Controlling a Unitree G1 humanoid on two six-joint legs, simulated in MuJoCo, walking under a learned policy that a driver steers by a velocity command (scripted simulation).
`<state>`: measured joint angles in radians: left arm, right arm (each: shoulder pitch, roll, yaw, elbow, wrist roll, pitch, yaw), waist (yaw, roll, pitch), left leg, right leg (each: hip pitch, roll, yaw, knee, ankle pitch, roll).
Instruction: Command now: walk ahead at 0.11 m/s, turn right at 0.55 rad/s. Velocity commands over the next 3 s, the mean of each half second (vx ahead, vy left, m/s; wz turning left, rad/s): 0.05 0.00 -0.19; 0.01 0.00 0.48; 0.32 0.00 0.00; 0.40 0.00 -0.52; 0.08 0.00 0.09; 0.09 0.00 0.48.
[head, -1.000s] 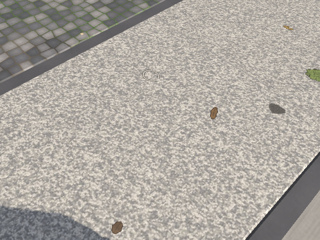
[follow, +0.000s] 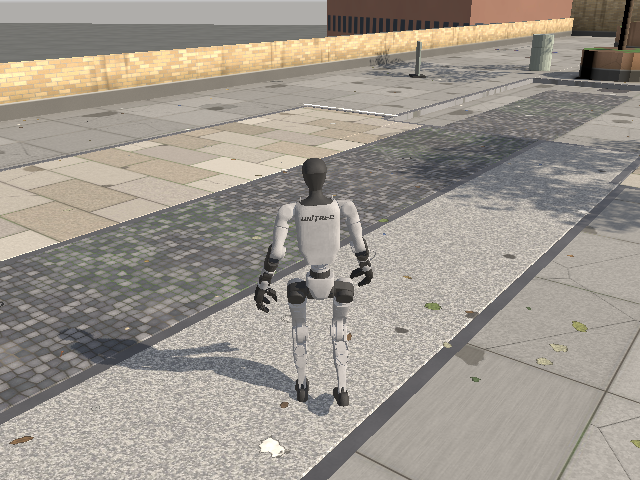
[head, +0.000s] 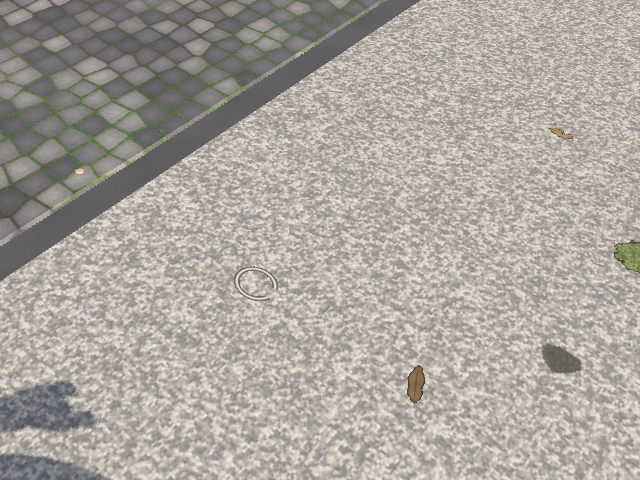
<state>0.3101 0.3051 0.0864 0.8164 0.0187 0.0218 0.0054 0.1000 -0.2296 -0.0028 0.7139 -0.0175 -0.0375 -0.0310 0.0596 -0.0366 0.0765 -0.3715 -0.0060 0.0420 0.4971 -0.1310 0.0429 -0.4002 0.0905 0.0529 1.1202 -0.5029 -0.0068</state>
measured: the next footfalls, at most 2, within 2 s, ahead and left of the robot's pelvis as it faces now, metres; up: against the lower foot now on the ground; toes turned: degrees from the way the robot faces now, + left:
right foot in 0.32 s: +0.04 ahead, -0.12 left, +0.00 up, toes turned -7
left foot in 0.70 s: +0.00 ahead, +0.08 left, +0.00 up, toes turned +6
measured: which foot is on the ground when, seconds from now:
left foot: down 0.00-0.32, up 0.34-0.68, down 0.70-1.00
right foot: up 0.00-0.30, down 0.32-0.70, up 0.72-1.00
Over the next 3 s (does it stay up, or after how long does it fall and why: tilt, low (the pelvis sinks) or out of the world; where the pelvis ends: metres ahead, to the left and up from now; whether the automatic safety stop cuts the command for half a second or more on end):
stays up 0.44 0.09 0.01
